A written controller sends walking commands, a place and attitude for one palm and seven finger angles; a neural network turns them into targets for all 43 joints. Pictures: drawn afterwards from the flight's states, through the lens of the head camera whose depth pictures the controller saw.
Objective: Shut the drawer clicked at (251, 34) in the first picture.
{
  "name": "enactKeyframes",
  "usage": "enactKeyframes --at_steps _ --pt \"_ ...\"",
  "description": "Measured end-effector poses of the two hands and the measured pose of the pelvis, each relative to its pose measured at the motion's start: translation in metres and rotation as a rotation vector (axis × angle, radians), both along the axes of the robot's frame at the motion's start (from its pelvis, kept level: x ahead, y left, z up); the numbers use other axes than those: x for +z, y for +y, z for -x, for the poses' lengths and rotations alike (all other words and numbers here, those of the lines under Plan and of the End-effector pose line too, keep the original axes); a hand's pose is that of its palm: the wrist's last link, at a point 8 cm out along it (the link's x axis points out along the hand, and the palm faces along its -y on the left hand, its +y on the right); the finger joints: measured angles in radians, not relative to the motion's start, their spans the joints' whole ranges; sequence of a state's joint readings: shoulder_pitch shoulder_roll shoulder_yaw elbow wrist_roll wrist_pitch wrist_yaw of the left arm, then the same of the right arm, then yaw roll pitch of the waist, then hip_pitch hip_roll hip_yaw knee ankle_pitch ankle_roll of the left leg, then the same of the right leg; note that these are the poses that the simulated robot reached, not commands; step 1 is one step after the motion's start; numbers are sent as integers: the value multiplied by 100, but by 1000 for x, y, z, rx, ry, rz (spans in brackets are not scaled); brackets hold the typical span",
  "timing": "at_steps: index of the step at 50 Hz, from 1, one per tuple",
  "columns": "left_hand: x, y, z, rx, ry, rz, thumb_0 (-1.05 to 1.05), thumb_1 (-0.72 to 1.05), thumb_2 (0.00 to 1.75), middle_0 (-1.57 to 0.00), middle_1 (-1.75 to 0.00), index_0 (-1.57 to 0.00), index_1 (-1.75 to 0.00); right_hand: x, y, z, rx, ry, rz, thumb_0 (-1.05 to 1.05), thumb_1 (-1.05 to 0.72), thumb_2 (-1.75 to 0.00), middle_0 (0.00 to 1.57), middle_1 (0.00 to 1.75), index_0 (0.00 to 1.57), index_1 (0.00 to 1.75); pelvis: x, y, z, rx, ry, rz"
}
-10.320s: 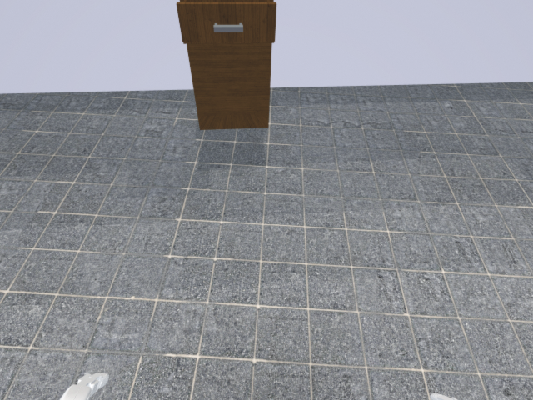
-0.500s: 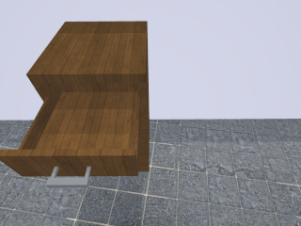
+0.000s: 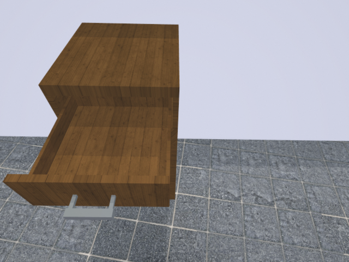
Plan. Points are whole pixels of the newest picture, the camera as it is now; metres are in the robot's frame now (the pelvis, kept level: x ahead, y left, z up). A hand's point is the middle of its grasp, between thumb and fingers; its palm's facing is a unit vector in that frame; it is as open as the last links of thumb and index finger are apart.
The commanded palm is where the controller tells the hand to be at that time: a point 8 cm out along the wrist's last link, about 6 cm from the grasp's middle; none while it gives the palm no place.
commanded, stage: raise the hand and make a fist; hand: left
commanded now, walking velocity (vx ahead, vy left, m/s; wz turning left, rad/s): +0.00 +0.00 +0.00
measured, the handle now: (91, 206) +0.25 +0.22 -0.04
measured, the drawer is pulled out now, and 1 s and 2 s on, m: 0.30 0.29 0.29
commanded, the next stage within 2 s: bring the fist close to the handle in 1.82 s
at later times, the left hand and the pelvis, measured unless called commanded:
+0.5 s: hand out of the picture +0.10 +0.15 -0.01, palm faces +0.08 -0.99 -0.13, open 5.1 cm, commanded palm +0.06 +0.22 -0.02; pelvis -0.06 -0.06 -0.08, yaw +5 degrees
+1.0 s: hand out of the picture +0.10 +0.17 +0.02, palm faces +0.08 -0.99 -0.07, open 3.1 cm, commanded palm +0.05 +0.23 +0.03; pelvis -0.04 -0.04 -0.05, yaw +3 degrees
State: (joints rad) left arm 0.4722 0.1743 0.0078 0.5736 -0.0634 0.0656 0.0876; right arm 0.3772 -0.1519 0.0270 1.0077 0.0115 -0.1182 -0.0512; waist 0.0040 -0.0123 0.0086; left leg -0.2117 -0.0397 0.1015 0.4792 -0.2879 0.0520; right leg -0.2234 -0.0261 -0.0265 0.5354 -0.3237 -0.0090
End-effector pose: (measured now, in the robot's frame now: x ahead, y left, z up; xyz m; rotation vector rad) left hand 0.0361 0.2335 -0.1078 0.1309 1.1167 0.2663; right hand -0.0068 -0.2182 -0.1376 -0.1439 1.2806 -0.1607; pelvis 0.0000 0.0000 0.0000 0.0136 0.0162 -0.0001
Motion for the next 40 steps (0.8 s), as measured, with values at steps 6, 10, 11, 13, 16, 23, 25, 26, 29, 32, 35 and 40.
enactKeyframes --at_steps 6,10,11,13,16,23,25,26,29,32,35,40 --pt "79 -4 -92 -13 -525 -59 2 94 90 -26 -37 -23 -36 17 -39 -73 24 -393 66 3 -93 -90 20 30 20 29 -8 -4 6 32 38 -4" --pt "66 -29 -65 -32 -624 67 0 93 90 -32 -43 -25 -42 42 -57 -128 78 -597 103 2 -92 -90 20 30 20 29 -21 -16 15 19 97 -1" --pt "66 -36 -56 -36 -665 93 0 93 90 -33 -45 -27 -44 49 -59 -141 109 -636 116 2 -92 -90 20 30 20 29 -25 -20 18 20 105 0" --pt "73 -46 -41 -39 -756 107 1 92 90 -37 -49 -32 -48 60 -62 -166 173 -710 136 2 -91 -90 20 30 20 29 -32 -27 23 31 116 5" --pt "89 -41 -26 -48 -907 27 1 91 90 -43 -55 -40 -54 67 -59 -198 246 -799 134 1 -91 -90 20 30 20 29 -44 -37 31 57 132 16" --pt "105 -29 -30 -214 -1182 -101 1 90 90 -57 -70 -56 -70 32 -37 -221 317 -889 16 1 -91 -90 20 30 20 29 -81 -58 55 82 195 38" --pt "99 -34 -39 -274 -1154 -33 1 90 90 -61 -75 -60 -74 18 -32 -210 295 -861 -24 1 -91 -90 20 30 20 29 -85 -62 58 82 195 37" --pt "96 -37 -43 -293 -1124 5 1 90 90 -63 -77 -62 -76 12 -31 -203 278 -836 -39 1 -90 -90 20 30 20 29 -85 -64 59 83 191 36" --pt "93 -38 -53 -294 -1029 82 1 90 90 -69 -83 -69 -83 -3 -33 -175 212 -743 -60 1 -90 -90 20 30 20 30 -79 -67 57 82 175 29" --pt "103 -32 -57 -239 -992 67 1 90 90 -75 -90 -75 -89 -10 -42 -146 143 -653 -46 1 -90 -90 20 30 21 30 -70 -67 51 75 162 25" --pt "116 -22 -58 -197 -996 6 1 90 90 -81 -96 -81 -96 -14 -56 -122 92 -582 -12 1 -90 -90 20 30 21 30 -63 -65 47 67 158 20" --pt "123 -11 -52 -224 -976 -27 1 90 90 -91 -107 -91 -107 -12 -79 -104 56 -530 54 2 -90 -90 20 30 20 30 -57 -58 44 59 163 14"
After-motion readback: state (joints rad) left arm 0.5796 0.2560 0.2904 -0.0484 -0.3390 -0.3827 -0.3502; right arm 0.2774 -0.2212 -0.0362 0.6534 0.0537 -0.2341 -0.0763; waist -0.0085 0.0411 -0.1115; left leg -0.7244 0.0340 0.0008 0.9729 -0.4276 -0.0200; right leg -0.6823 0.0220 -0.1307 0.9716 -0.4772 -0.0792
